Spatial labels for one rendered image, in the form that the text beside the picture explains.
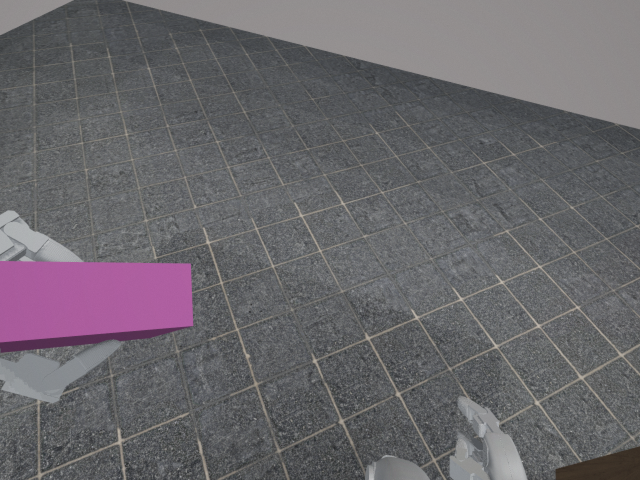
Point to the left robot hand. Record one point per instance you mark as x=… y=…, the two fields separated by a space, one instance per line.
x=36 y=376

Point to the table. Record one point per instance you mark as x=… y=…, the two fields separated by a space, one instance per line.
x=624 y=465

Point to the right robot hand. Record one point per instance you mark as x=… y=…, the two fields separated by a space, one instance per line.
x=496 y=459

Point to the robot right thigh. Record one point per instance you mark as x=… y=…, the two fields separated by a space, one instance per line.
x=391 y=468

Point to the sponge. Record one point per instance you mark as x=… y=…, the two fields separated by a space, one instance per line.
x=58 y=304

